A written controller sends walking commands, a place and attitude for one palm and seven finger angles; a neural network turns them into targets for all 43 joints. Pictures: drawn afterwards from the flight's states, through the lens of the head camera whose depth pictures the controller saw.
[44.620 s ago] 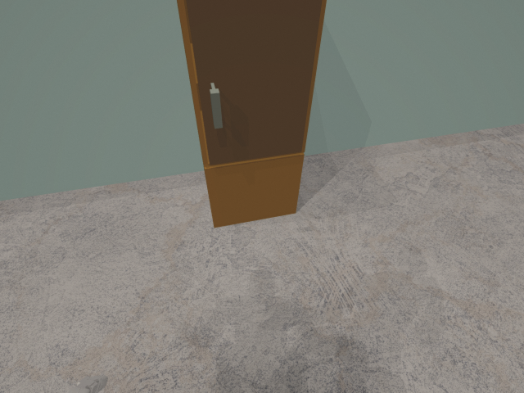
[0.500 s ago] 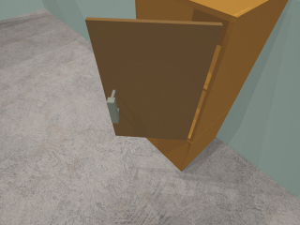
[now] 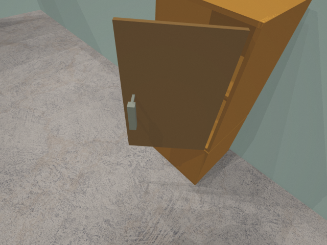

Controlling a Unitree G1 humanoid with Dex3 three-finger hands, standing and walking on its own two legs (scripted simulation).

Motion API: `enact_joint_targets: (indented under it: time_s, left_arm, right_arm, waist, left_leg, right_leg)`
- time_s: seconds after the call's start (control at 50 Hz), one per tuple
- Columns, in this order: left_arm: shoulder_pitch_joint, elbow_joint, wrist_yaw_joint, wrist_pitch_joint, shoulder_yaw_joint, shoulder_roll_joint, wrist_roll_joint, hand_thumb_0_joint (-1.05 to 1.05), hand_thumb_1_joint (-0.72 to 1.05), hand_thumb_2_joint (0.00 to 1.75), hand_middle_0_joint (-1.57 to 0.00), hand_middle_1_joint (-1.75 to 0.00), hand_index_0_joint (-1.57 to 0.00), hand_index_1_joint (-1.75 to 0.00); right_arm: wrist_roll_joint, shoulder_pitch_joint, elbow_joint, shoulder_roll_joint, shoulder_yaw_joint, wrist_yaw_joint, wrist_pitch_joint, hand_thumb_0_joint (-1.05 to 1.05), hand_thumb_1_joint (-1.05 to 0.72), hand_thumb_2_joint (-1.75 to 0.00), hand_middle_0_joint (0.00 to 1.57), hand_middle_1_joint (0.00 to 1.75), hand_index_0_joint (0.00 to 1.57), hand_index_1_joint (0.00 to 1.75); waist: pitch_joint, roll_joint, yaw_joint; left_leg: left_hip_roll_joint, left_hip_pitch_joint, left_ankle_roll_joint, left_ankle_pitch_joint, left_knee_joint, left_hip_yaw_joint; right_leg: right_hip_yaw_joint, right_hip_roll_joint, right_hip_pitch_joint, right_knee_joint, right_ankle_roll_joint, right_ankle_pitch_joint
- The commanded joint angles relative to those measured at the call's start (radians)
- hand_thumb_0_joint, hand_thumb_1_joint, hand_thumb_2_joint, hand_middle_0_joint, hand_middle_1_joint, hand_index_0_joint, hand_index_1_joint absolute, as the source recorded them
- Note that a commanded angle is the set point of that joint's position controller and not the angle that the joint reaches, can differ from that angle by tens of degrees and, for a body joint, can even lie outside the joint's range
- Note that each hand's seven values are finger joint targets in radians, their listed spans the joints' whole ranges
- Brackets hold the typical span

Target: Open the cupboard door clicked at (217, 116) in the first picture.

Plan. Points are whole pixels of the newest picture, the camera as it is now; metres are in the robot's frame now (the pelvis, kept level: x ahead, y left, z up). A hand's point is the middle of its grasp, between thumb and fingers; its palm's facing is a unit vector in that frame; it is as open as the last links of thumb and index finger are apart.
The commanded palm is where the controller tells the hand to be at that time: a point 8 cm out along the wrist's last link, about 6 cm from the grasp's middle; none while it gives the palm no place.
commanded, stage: come to a stop and stand still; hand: left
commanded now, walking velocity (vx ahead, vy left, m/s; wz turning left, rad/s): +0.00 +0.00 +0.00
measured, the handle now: (133, 112) +0.58 +0.14 -0.07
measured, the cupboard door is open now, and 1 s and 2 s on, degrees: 43 43 43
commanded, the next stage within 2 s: look again from close up in 0.46 s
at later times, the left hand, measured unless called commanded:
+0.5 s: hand out of the picture -0.01 +0.20 -0.18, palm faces +0.01 -0.99 -0.17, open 7.4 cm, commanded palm none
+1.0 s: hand out of the picture +0.02 +0.20 -0.18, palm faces -0.01 -0.99 -0.17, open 7.4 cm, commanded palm none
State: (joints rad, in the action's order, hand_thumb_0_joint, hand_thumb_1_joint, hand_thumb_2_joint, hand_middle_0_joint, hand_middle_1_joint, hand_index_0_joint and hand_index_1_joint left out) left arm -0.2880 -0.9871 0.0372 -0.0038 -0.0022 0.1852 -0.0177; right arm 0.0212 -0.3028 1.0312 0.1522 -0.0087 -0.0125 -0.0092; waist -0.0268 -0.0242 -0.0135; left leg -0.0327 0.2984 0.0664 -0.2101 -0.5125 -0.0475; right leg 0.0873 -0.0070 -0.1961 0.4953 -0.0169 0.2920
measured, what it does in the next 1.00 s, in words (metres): stands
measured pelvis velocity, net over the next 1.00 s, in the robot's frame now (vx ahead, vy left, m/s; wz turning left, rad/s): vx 0.02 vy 0.02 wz -0.01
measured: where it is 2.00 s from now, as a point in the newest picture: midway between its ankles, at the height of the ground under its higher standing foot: outside the picture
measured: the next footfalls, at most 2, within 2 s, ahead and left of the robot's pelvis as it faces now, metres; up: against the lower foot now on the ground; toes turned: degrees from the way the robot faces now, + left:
right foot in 1.58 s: +0.05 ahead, -0.17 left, +0.00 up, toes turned +1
left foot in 1.84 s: +0.08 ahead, +0.04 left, +0.00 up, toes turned +3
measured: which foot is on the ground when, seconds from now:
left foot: down 0.00-1.00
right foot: down 0.00-1.00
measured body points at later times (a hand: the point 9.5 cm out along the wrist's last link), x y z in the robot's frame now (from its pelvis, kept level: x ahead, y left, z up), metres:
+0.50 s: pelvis +0.01 +0.02 +0.01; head +0.02 +0.04 +0.45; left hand -0.01 +0.25 -0.16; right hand +0.05 -0.21 -0.14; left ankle +0.04 +0.08 -0.74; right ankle -0.02 -0.11 -0.74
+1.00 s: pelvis +0.02 +0.02 +0.01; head +0.04 +0.05 +0.46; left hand +0.03 +0.25 -0.16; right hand +0.04 -0.21 -0.14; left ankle +0.04 +0.08 -0.74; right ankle -0.02 -0.11 -0.74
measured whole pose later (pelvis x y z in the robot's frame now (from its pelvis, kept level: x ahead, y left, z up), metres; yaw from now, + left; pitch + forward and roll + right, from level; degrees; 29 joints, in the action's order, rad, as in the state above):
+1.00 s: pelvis +0.02 +0.02 +0.01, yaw -1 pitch +0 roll +0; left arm -0.30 -1.09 0.04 0.01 -0.01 0.18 -0.02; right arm 0.00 -0.24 1.13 0.16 -0.02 -0.03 0.03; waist -0.02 -0.04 0.00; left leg -0.08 0.21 0.10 -0.19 -0.40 -0.07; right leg 0.06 -0.05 -0.12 0.40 0.03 0.27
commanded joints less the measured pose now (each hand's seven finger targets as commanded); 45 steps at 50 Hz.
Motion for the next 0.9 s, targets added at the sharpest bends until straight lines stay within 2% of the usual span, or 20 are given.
enact_joint_targets:
  time_s: [0.0,0.1,0.14,0.16,0.22,0.34,0.38,0.42,0.52,0.54,0.6,0.66,0.86,0.88]
  left_arm:
    - [-0.071,0.021,0.000,0.013,0.017,0.085,0.002,0.00,0.90,0.90,-0.20,-0.30,-0.20,-0.30]
    - [-0.079,-0.007,-0.002,0.018,0.015,0.083,0.001,0.00,0.90,0.90,-0.20,-0.30,-0.20,-0.30]
    - [-0.089,-0.019,-0.002,0.018,0.013,0.081,0.001,0.00,0.90,0.90,-0.20,-0.30,-0.20,-0.30]
    - [-0.091,-0.025,-0.002,0.019,0.012,0.082,-0.001,0.00,0.90,0.90,-0.20,-0.30,-0.20,-0.30]
    - [-0.100,-0.043,-0.002,0.020,0.010,0.082,0.000,0.00,0.90,0.90,-0.20,-0.30,-0.20,-0.30]
    - [-0.111,-0.068,-0.001,0.022,0.007,0.085,-0.002,0.00,0.90,0.90,-0.20,-0.30,-0.20,-0.30]
    - [-0.111,-0.071,0.000,0.024,0.007,0.089,-0.002,0.00,0.90,0.90,-0.20,-0.30,-0.20,-0.30]
    - [-0.112,-0.078,0.000,0.023,0.006,0.086,-0.001,0.00,0.90,0.90,-0.20,-0.30,-0.20,-0.30]
    - [-0.108,-0.084,0.001,0.024,0.002,0.088,0.000,0.00,0.90,0.90,-0.20,-0.30,-0.20,-0.30]
    - [-0.102,-0.083,0.000,0.023,0.002,0.088,0.000,0.00,0.90,0.90,-0.20,-0.30,-0.20,-0.30]
    - [-0.104,-0.085,0.001,0.022,0.003,0.087,-0.001,0.00,0.90,0.90,-0.20,-0.30,-0.20,-0.30]
    - [-0.107,-0.085,0.002,0.022,0.003,0.087,-0.001,0.00,0.90,0.90,-0.20,-0.30,-0.20,-0.30]
    - [-0.094,-0.085,0.003,0.018,0.005,0.086,0.001,0.00,0.90,0.90,-0.20,-0.30,-0.20,-0.30]
    - [-0.095,-0.085,0.002,0.019,0.005,0.088,0.001,0.00,0.90,0.90,-0.20,-0.30,-0.20,-0.30]
  right_arm:
    - [-0.002,0.010,-0.060,0.145,0.028,-0.008,0.034,0.00,-0.90,-0.90,0.20,0.30,0.20,0.30]
    - [-0.006,-0.004,-0.035,0.144,0.029,-0.010,0.040,0.00,-0.90,-0.90,0.20,0.30,0.20,0.30]
    - [-0.006,-0.006,-0.024,0.146,0.030,-0.010,0.041,0.00,-0.90,-0.90,0.20,0.30,0.20,0.30]
    - [-0.008,-0.010,-0.018,0.137,0.028,-0.011,0.043,0.00,-0.90,-0.90,0.20,0.30,0.20,0.30]
    - [-0.009,-0.004,-0.006,0.148,0.028,-0.012,0.045,0.00,-0.90,-0.90,0.20,0.30,0.20,0.30]
    - [-0.012,0.012,0.012,0.155,0.027,-0.013,0.048,0.00,-0.90,-0.90,0.20,0.30,0.20,0.30]
    - [-0.013,0.019,0.016,0.154,0.025,-0.014,0.050,0.00,-0.90,-0.90,0.20,0.30,0.20,0.30]
    - [-0.013,0.022,0.020,0.155,0.024,-0.014,0.051,0.00,-0.90,-0.90,0.20,0.30,0.20,0.30]
    - [-0.014,0.036,0.030,0.151,0.020,-0.014,0.051,0.00,-0.90,-0.90,0.20,0.30,0.20,0.30]
    - [-0.014,0.036,0.031,0.155,0.020,-0.014,0.050,0.00,-0.90,-0.90,0.20,0.30,0.20,0.30]
    - [-0.014,0.040,0.035,0.151,0.019,-0.015,0.052,0.00,-0.90,-0.90,0.20,0.30,0.20,0.30]
    - [-0.015,0.038,0.041,0.144,0.017,-0.017,0.053,0.00,-0.90,-0.90,0.20,0.30,0.20,0.30]
    - [-0.015,0.035,0.056,0.141,0.016,-0.018,0.052,0.00,-0.90,-0.90,0.20,0.30,0.20,0.30]
    - [-0.016,0.035,0.059,0.142,0.015,-0.018,0.054,0.00,-0.90,-0.90,0.20,0.30,0.20,0.30]
  waist:
    - [-0.005,0.083,0.029]
    - [-0.022,0.040,0.026]
    - [-0.027,0.052,0.025]
    - [-0.021,0.042,0.025]
    - [-0.016,0.030,0.022]
    - [-0.022,0.044,0.022]
    - [-0.022,0.023,0.023]
    - [-0.007,0.038,0.020]
    - [-0.017,0.013,0.021]
    - [-0.022,0.016,0.019]
    - [-0.014,0.034,0.022]
    - [-0.002,0.026,0.026]
    - [-0.025,0.017,0.028]
    - [-0.012,0.025,0.027]
  left_leg:
    - [0.152,0.053,0.016,-0.208,0.240,0.241]
    - [0.148,0.036,0.014,-0.169,0.243,0.227]
    - [0.149,0.023,0.011,-0.178,0.258,0.229]
    - [0.148,0.012,0.013,-0.136,0.254,0.232]
    - [0.148,-0.019,0.009,-0.115,0.253,0.224]
    - [0.149,-0.052,0.005,-0.059,0.253,0.206]
    - [0.143,-0.058,0.005,0.000,0.232,0.191]
    - [0.143,-0.080,0.001,0.017,0.231,0.185]
    - [0.139,-0.091,0.001,0.067,0.216,0.168]
    - [0.139,-0.084,-0.001,0.047,0.221,0.171]
    - [0.139,-0.092,-0.002,0.084,0.219,0.168]
    - [0.141,-0.112,0.000,0.137,0.207,0.166]
    - [0.141,-0.097,-0.002,0.125,0.216,0.167]
    - [0.140,-0.102,-0.002,0.134,0.216,0.163]
  right_leg:
    - [-0.081,-0.065,0.019,-0.066,-0.035,0.042]
    - [-0.088,-0.080,0.011,-0.092,-0.034,0.012]
    - [-0.086,-0.083,0.001,-0.097,-0.030,0.010]
    - [-0.085,-0.081,0.009,-0.097,-0.030,-0.011]
    - [-0.087,-0.089,-0.003,-0.105,-0.025,-0.017]
    - [-0.092,-0.096,-0.011,-0.118,-0.018,-0.042]
    - [-0.093,-0.102,0.001,-0.126,-0.017,-0.066]
    - [-0.093,-0.104,-0.002,-0.125,-0.013,-0.065]
    - [-0.098,-0.112,0.003,-0.138,-0.009,-0.086]
    - [-0.097,-0.110,0.000,-0.137,-0.008,-0.072]
    - [-0.098,-0.111,0.008,-0.134,-0.007,-0.091]
    - [-0.094,-0.111,0.019,-0.136,-0.005,-0.112]
    - [-0.090,-0.111,0.028,-0.139,-0.004,-0.097]
    - [-0.094,-0.115,0.035,-0.139,-0.005,-0.104]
